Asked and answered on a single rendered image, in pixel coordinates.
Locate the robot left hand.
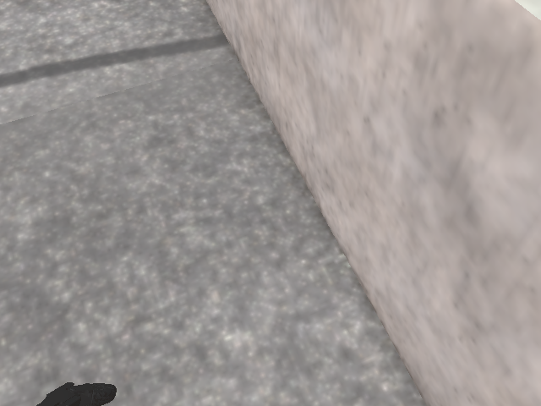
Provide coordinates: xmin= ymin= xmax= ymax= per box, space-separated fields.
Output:
xmin=36 ymin=382 xmax=117 ymax=406

